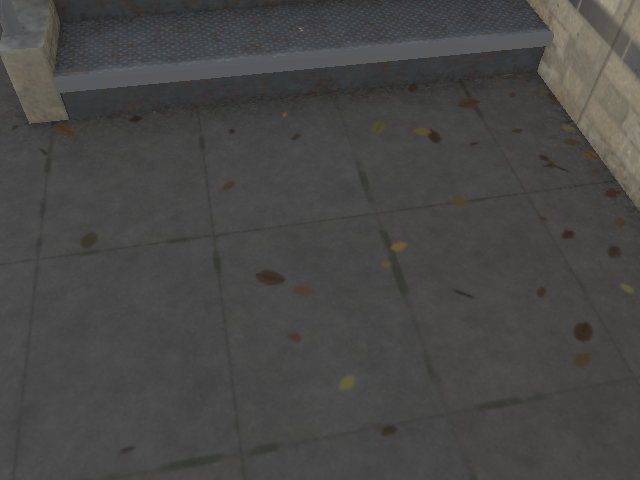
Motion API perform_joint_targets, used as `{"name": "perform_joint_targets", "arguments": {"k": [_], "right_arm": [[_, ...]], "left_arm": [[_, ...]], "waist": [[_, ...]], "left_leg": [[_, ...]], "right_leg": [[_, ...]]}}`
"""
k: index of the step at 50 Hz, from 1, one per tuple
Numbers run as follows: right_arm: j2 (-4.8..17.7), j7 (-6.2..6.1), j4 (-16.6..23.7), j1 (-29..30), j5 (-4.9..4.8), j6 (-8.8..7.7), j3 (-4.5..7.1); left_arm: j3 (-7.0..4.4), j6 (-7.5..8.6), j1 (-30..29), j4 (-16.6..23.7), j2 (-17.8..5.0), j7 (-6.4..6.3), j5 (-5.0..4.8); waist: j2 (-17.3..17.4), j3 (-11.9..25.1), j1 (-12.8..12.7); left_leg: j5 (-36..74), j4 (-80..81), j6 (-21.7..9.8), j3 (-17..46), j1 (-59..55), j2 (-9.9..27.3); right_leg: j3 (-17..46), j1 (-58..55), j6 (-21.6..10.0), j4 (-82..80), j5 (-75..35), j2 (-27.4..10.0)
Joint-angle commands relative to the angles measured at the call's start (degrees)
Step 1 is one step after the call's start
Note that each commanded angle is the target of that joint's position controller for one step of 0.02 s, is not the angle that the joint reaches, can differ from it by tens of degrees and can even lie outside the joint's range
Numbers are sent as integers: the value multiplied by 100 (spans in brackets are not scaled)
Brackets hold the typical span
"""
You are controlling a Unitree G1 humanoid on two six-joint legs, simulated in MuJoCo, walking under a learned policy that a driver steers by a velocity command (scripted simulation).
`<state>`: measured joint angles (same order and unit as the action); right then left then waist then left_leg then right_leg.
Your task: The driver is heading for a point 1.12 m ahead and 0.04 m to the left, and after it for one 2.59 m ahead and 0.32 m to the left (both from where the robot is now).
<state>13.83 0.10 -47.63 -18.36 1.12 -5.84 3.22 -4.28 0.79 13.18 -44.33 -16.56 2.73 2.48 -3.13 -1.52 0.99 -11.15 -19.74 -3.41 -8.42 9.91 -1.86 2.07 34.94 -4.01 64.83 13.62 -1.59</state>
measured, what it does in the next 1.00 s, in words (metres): walks ahead: right foot, then left foot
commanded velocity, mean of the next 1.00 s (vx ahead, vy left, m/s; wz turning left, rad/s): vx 0.50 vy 0.00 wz -0.14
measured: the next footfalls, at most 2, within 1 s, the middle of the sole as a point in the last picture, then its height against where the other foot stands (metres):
right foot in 0.28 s outside the picture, level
left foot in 0.80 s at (304, 415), level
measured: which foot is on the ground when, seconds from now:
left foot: down 0.00-0.30, up 0.32-0.78, down 0.80-1.00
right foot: up 0.00-0.26, down 0.28-0.82, up 0.84-1.00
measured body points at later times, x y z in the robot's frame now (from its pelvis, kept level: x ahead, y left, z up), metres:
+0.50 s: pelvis +0.27 -0.06 +0.00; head +0.29 -0.07 +0.45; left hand +0.34 +0.19 -0.13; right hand +0.31 -0.32 -0.14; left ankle +0.30 +0.09 -0.66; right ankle +0.26 -0.12 -0.74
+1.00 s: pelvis +0.55 -0.03 +0.00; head +0.58 -0.01 +0.45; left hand +0.63 +0.22 -0.15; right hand +0.57 -0.29 -0.13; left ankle +0.58 +0.03 -0.74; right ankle +0.50 -0.16 -0.66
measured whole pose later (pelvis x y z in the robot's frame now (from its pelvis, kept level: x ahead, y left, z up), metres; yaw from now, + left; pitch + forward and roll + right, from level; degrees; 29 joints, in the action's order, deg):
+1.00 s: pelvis +0.55 -0.03 +0.00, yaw -6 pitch -1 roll +0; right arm 12.7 0.7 -54.3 -17.3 0.8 -4.6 2.8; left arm -2.5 3.5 15.3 -54.9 -13.5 1.0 1.8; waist -1.6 -2.8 -0.1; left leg -9.9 -21.6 -5.7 -6.1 11.6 -3.2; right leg 0.3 26.3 -4.3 64.1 15.6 -2.7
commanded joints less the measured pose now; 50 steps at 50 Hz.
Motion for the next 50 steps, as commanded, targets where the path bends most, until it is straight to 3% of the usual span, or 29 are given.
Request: {"name": "perform_joint_targets", "arguments": {"k": [1, 5, 10, 12, 13, 14, 15, 16, 17, 18, 19, 20, 22, 24, 30, 35, 38, 39, 40, 41, 42, 43, 44, 45, 47, 50], "right_arm": [[411, 30, 183, -146, -1, -139, 52], [472, 57, -10, -404, -3, -123, 26], [734, -11, -391, -996, -16, 30, 43], [845, -39, -528, -1078, -21, 118, 48], [867, -50, -584, -1076, -51, 167, 37], [776, -60, -541, -1066, -79, 174, -7], [282, 5, -188, -1110, -211, 139, -140], [456, 23, -145, -1156, -180, 132, -54], [721, 6, -34, -574, -105, 156, 46], [549, 32, 34, -290, -118, 108, -9], [450, 47, -32, -295, -97, 117, -17], [396, 65, -91, -397, 7, 196, -14], [252, 138, -226, -602, 99, 343, -21], [215, 192, -144, -323, 116, 393, -5], [162, 214, 282, 1142, 57, 374, -73], [296, 192, 519, 1837, 42, 346, -77], [389, 142, 443, 1474, 52, 277, -18], [464, 97, 247, 876, 61, 239, 38], [613, 38, -111, -141, 108, 177, 122], [1114, -31, -299, -1177, 234, 130, 252], [1615, 3, -351, -1258, 214, 153, 364], [1245, 39, -286, -692, 0, 212, 305], [868, 52, -186, -84, -34, 203, 202], [575, 79, -189, 164, -10, 161, 124], [280, 57, -341, 213, -33, 90, 27], [371, 44, -593, -207, -72, -24, 34]], "left_arm": [[59, 0, -114, 409, 22, 87, 6], [199, 84, -891, 604, 205, 139, -26], [246, 131, -1558, 780, 115, 111, 9], [211, 184, -1185, 640, 38, 41, 51], [160, 249, -453, 382, -40, -4, 81], [50, 309, 505, 37, -307, -73, 165], [-109, 326, 1366, -78, -911, -176, 266], [-185, 252, 1508, -156, -1108, -227, -4], [-151, 230, 1113, -179, -945, -244, -124], [-72, 271, 739, -193, -626, -240, -148], [-3, 306, 454, -204, -366, -222, -143], [50, 345, 296, -247, -190, -222, -173], [83, 432, 323, -333, -82, -221, -170], [54, 495, 509, -495, -196, -221, -215], [80, 516, 1059, -843, -228, -215, -202], [73, 491, 1467, -1140, -385, -295, -145], [53, 464, 1328, -1234, -511, -352, -102], [40, 445, 1244, -1258, -568, -355, -91], [62, 427, 1212, -1264, -520, -350, -92], [140, 431, 1330, -1106, -287, -345, -127], [220, 437, 2056, -1106, 266, -278, -330], [97, 423, 1545, -1116, -283, -294, -175], [67, 447, 1040, -977, -329, -259, -181], [95, 464, 805, -944, -202, -243, -182], [123, 325, 880, -1006, -3, -192, -52], [141, 192, 718, -980, 149, -116, -31]], "waist": [[659, -81, -112], [704, -219, 22], [730, -361, 198], [856, -92, -14], [785, 311, -366], [663, 926, -723], [-369, 1837, -957], [-821, 2230, -844], [-204, 1412, -722], [-55, 763, -539], [119, 398, -292], [40, 197, -79], [-6, 177, 75], [-14, 13, 120], [-35, -362, -175], [-21, -529, -337], [-36, -355, -88], [-13, -28, 181], [182, 537, 581], [795, 1327, 860], [2155, 1867, 472], [1131, 1302, 361], [738, 540, 174], [446, 235, 61], [654, 77, -209], [638, 9, -287]], "left_leg": [[1181, 1193, -682, 1018, -205, 1652], [1697, 1179, -535, 329, -130, 1376], [2495, 875, -559, 294, -1016, 1677], [4136, 29, -503, 176, -1344, 1694], [4551, -884, -415, -4, -1251, 1573], [3734, -2031, -297, -107, -466, 1408], [1230, -4073, -53, -294, 1465, 893], [-1899, -5461, 40, 290, 2579, 122], [-1482, -5611, -16, 823, 3116, 468], [-1065, -5336, -41, 880, 3077, 634], [-822, -4882, -29, 886, 2779, 797], [-726, -4592, 29, 896, 2465, 870], [-557, -4436, 116, 816, 2116, 824], [-221, -4194, 187, 763, 2351, 864], [1032, -2515, 277, 578, 2706, 838], [975, -1636, 18, 491, 2605, 635], [300, -1265, -253, 347, 1860, 333], [173, -1081, -358, 242, 1097, 114], [280, -848, -512, 262, -179, 60], [-232, -761, -803, 1716, -1672, 1369], [-676, 192, -1585, 4641, -2876, 2716], [-1122, 510, -1383, 4608, -2315, 2392], [-939, 547, -1203, 3616, -1494, 2221], [-219, 722, -1055, 3003, -886, 1970], [598, 915, -788, 2126, -239, 1542], [1320, 1091, -828, 1662, -138, 1402]], "right_leg": [[198, 646, 62, -253, -591, -249], [-198, 147, 56, -1864, -1367, -93], [-687, -265, -156, -2985, -645, 55], [-860, -952, -357, -3328, -126, 359], [-927, -1895, -496, -3765, -296, 551], [-555, -3384, -679, -3748, -367, 277], [1680, -5330, -1206, -3851, 293, -1460], [3722, -5658, -1646, -4637, -304, -2330], [2796, -5147, -1469, -4616, -813, -1991], [2051, -4323, -1308, -4761, -1257, -1736], [1537, -3647, -1045, -4987, -1462, -1439], [1180, -3150, -875, -5162, -1587, -1200], [843, -2779, -858, -5410, -1806, -1014], [625, -2702, -915, -5639, -1873, -944], [160, -2927, -824, -5824, -2147, -776], [150, -3699, -751, -5662, -2451, -1064], [18, -4021, -599, -4930, -3909, -1127], [-94, -3984, -515, -4167, -4600, -1023], [-316, -3567, -404, -2947, -4449, -738], [-558, -2411, -295, -1119, -2488, -391], [-479, -436, -74, 764, 1651, 786], [254, 82, -188, 1107, 1397, 404], [178, 171, -218, 936, 764, 107], [127, -34, -205, 619, 379, -98], [47, -542, -89, 171, 156, -308], [-130, -454, 54, -98, -67, -348]]}}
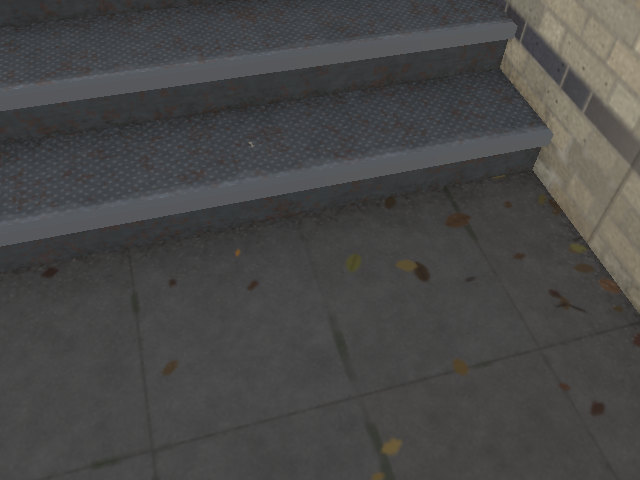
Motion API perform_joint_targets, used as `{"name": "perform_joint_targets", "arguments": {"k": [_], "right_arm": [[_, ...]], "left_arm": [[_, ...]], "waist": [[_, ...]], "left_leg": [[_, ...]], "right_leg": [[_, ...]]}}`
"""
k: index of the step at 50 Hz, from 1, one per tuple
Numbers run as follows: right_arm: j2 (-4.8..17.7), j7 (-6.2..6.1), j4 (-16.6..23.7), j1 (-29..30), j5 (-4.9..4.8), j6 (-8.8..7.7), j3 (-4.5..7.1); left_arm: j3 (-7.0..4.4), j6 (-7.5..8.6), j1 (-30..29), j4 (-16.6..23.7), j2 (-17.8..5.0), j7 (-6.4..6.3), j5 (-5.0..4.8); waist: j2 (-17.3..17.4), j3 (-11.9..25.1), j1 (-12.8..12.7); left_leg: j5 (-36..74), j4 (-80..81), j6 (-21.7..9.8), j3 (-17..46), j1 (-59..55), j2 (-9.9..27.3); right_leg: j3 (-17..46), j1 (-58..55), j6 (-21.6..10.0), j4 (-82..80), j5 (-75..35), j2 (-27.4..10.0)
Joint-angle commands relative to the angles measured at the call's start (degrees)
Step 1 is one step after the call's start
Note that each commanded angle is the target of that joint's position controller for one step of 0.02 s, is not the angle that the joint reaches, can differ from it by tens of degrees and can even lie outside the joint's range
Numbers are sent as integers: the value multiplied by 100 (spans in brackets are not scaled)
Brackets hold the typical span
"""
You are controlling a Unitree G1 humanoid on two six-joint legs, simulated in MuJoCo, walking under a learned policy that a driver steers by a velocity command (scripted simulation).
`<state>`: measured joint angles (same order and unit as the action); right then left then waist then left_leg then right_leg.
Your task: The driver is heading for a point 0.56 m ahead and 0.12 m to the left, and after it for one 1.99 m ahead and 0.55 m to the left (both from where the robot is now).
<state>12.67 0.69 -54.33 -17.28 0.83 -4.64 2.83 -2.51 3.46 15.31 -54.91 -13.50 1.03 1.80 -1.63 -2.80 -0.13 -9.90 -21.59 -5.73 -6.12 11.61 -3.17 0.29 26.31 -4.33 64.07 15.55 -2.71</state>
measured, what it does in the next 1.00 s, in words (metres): walks ahead, turning left: right foot, then left foot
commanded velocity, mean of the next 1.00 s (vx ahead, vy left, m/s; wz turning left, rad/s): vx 0.43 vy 0.00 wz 0.35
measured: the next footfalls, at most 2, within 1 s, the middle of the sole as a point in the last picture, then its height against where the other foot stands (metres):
right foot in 0.36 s outside the picture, level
left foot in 0.88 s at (262, 436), level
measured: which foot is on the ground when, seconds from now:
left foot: down 0.00-0.36, up 0.38-0.86, down 0.88-1.00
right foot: up 0.00-0.34, down 0.36-0.90, up 0.92-1.00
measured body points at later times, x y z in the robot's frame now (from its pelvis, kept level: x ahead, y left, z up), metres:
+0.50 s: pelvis +0.27 -0.04 -0.01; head +0.30 -0.05 +0.44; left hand +0.36 +0.22 -0.13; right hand +0.29 -0.30 -0.16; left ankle +0.16 +0.07 -0.66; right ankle +0.33 -0.11 -0.74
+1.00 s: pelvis +0.48 +0.04 -0.02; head +0.52 +0.07 +0.43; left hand +0.41 +0.29 -0.17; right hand +0.71 -0.14 -0.14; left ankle +0.54 +0.11 -0.74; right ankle +0.42 -0.12 -0.64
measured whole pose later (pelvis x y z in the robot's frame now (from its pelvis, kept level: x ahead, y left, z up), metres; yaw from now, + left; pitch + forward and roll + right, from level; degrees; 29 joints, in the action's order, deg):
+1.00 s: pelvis +0.48 +0.04 -0.02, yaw +25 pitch +0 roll -1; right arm 13.6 0.4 -48.6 -6.4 0.6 -1.1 3.7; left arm -3.1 2.6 14.5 -52.2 -12.5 -1.5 0.6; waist -0.7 -6.3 -1.2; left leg -8.4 -31.4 -7.5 -5.1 23.5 -4.7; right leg -3.7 21.6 1.1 71.7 26.6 -3.7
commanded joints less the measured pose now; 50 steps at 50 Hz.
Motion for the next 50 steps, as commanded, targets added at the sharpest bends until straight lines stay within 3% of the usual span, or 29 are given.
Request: {"name": "perform_joint_targets", "arguments": {"k": [1, 4, 8, 12, 15, 17, 18, 19, 20, 21, 22, 23, 24, 25, 28, 30, 35, 38, 40, 42, 43, 44, 45, 46, 47, 48, 49, 50], "right_arm": [[547, -21, 21, -412, -47, -154, 84], [511, -28, -125, -736, -52, -139, 54], [495, -50, -270, -1059, -39, -138, 19], [536, -109, -435, -1407, 6, -90, 14], [674, -161, -427, -1219, 59, -49, 59], [762, -145, -382, -939, 42, -38, 88], [677, -120, -325, -871, -4, -50, 66], [277, -93, -67, -1026, -156, -62, -31], [83, -127, -51, -1513, -245, -3, -28], [585, -157, -104, -1083, -94, 76, 107], [503, -105, -34, -743, -59, 76, 121], [348, -67, -8, -607, -40, 99, 112], [314, -22, 1, -567, 44, 169, 133], [224, 29, 5, -632, 87, 252, 131], [123, 115, 185, -278, 98, 391, 138], [143, 152, 344, 129, 101, 431, 136], [95, 251, 755, 1195, 87, 407, 45], [61, 273, 926, 1603, 121, 373, -8], [161, 269, 950, 1522, 171, 345, 14], [320, 224, 806, 948, 192, 307, 82], [442, 191, 669, 454, 201, 250, 144], [631, 120, 475, -169, 254, 164, 237], [1221, 43, 443, -397, 261, 109, 380], [1815, 9, 636, -282, 118, 208, 536], [1591, -60, 721, -358, -47, 337, 505], [1235, -102, 749, 106, -77, 368, 401], [849, -109, 760, 449, -91, 369, 288], [666, -131, 751, 602, -139, 357, 228]], "left_arm": [[-31, -100, 275, 145, -155, 66, 39], [-17, -126, -504, 381, -181, 80, 21], [61, -91, -1330, 617, -67, 88, -38], [64, -47, -1890, 830, -137, 63, -46], [23, 50, -1787, 898, -267, 39, -72], [-76, 149, -720, 588, -435, -37, -63], [-181, 226, 249, 314, -689, -112, 32], [-324, 265, 1085, 295, -1271, -200, 204], [-386, 172, 949, 336, -1480, -151, 145], [-282, 107, 417, 434, -944, -130, 15], [-183, 126, -56, 503, -564, -115, -37], [-139, 158, -277, 510, -390, -110, -30], [-109, 192, -269, 452, -285, -138, -53], [-88, 231, -206, 384, -219, -160, -72], [-114, 371, 125, 232, -291, -173, -124], [-126, 393, 297, 170, -334, -177, -97], [-117, 384, 576, 62, -395, -190, -73], [-132, 339, 733, -10, -531, -248, -91], [-173, 279, 771, -45, -669, -307, -105], [-234, 171, 684, -21, -800, -368, -111], [-261, 97, 660, 9, -851, -373, -121], [-276, 46, 620, 56, -872, -345, -156], [-205, 33, 838, 258, -535, -315, -132], [-149, -30, 1236, 539, -272, -281, -271], [-179, -56, 784, 522, -543, -264, -127], [-135, -38, 434, 598, -392, -241, -178], [-128, -39, 349, 535, -360, -249, -138], [-148, -115, 338, 541, -405, -254, -24]], "waist": [[479, 40, -153], [474, -198, 5], [508, -306, 206], [527, -377, 365], [559, -312, 188], [499, 187, -301], [267, 790, -668], [-514, 1718, -798], [-1324, 2174, -511], [-362, 1378, -353], [-102, 659, -213], [-101, 351, -85], [-223, 173, 16], [-329, 141, 121], [-264, 72, 195], [-224, -31, 164], [-202, -265, -4], [-203, -346, -80], [-332, -196, -22], [-489, 158, 190], [-443, 464, 363], [-139, 865, 680], [637, 1362, 551], [1546, 2227, 303], [402, 2231, 471], [333, 1469, 345], [74, 877, 130], [167, 655, -22]], "left_leg": [[1189, 1368, -604, 1326, -329, 1503], [1367, 1518, -576, 1108, -536, 1389], [1814, 1491, -494, 848, -774, 1291], [2351, 1148, -599, 1104, -1365, 1458], [3016, 694, -564, 1288, -1618, 1584], [3930, -434, -382, 1177, -1372, 1364], [3301, -1611, -264, 992, -674, 1062], [1054, -3488, -76, 661, 763, 516], [-2188, -4786, -17, 619, 2103, -132], [-1686, -5094, -90, 970, 2400, 323], [-1137, -4917, -76, 980, 2367, 527], [-840, -4718, -45, 948, 2192, 693], [-728, -4588, 8, 920, 2051, 792], [-646, -4532, 69, 880, 1918, 838], [-228, -4462, 158, 779, 2242, 908], [173, -4248, 215, 726, 2613, 968], [1042, -2650, 254, 375, 2626, 878], [1014, -1793, 140, -75, 2188, 674], [661, -1540, -5, -208, 1881, 479], [185, -1337, -213, -317, 1312, 121], [181, -1034, -337, -269, 790, -47], [935, -375, -492, -79, -125, -70], [3153, -777, -741, 1251, -1499, 1186], [5203, -637, -2034, 3782, -2876, 2691], [4699, -312, -1897, 3273, -2440, 2518], [4130, -66, -1740, 2685, -1620, 2326], [3796, 191, -1400, 2272, -882, 1976], [3688, 300, -1181, 1966, -436, 1722]], "right_leg": [[-8, 626, 135, -182, -444, -289], [-158, 1176, 270, -898, -1024, -382], [-369, 1048, 310, -2169, -1582, -238], [-377, 1029, 263, -2799, -1485, -69], [-306, 591, 124, -3172, -941, 72], [-427, -918, -46, -3686, -745, 385], [-133, -2361, -226, -3815, -871, 84], [1731, -3979, -583, -4008, -76, -1539], [3671, -4539, -1070, -4702, 73, -2468], [3160, -3764, -862, -4844, 650, -2128], [2297, -2900, -692, -5063, 518, -1877], [1670, -2352, -529, -5267, 78, -1627], [1174, -1997, -411, -5372, -320, -1436], [820, -1798, -340, -5447, -583, -1327], [189, -1796, -368, -5603, -1267, -1273], [-159, -1885, -382, -5662, -1496, -1232], [-902, -2077, -348, -5642, -2079, -1094], [-1320, -2351, -282, -5212, -3603, -1153], [-1457, -2699, -203, -4714, -4618, -1223], [-1530, -2949, -125, -3696, -5643, -1203], [-1526, -2923, -82, -2804, -5501, -1176], [-1585, -2528, 122, -1496, -4434, -1016], [-1546, -1119, 326, 119, -824, -628], [-872, 652, 600, 2060, 2367, 472], [-39, 840, 566, 2011, 1812, 98], [-9, 887, 547, 1731, 1250, -63], [13, 722, 545, 1159, 942, -240], [52, 473, 545, 754, 816, -327]]}}
Velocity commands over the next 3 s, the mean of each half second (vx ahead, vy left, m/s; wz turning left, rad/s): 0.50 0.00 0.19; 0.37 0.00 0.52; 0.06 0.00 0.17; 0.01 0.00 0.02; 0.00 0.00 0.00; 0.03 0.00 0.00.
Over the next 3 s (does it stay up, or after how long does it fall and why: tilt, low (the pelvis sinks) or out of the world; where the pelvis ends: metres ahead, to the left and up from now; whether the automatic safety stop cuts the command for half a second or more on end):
stays up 0.60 0.01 0.00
